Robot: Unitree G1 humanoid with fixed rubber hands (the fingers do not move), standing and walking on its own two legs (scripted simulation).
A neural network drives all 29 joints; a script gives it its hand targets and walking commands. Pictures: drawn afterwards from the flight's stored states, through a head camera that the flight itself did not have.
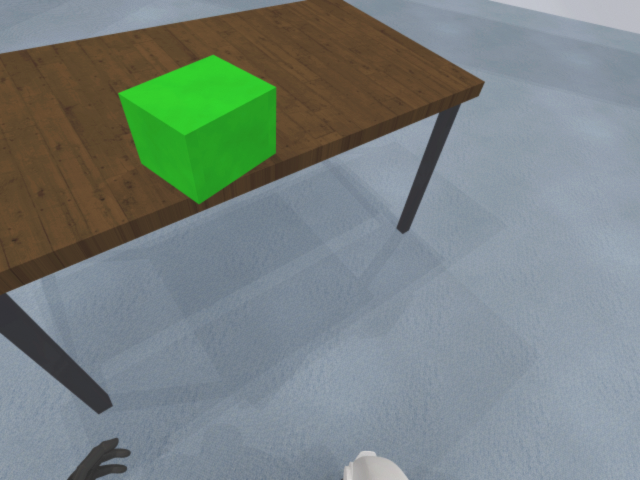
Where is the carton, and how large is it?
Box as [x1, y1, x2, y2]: [118, 55, 275, 203]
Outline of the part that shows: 214,55 211,55 118,93 141,163 198,203 275,152 275,87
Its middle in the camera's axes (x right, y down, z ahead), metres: -0.23 -0.23 +0.76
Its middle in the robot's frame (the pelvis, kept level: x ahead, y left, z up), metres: +0.72 +0.25 +0.01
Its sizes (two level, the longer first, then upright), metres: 0.218 0.172 0.155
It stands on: a table, 0.69 m high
